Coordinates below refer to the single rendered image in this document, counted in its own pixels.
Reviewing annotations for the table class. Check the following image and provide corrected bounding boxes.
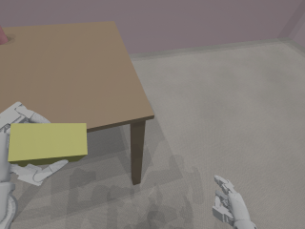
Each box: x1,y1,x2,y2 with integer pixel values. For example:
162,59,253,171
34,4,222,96
0,21,154,222

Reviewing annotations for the right robot hand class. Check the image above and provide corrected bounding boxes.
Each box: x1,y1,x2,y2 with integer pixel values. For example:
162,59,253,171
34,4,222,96
213,175,251,227

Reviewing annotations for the left robot forearm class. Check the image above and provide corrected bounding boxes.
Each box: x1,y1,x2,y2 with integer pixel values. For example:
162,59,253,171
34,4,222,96
0,181,18,229

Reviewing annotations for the right robot forearm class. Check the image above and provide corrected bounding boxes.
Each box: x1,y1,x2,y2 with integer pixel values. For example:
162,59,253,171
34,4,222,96
233,219,257,229

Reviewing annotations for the left robot hand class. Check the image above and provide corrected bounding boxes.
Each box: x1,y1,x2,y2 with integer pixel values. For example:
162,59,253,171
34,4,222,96
0,101,68,186

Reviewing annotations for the sponge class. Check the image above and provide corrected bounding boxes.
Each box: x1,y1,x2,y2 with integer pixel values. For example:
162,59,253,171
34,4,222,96
8,123,88,167

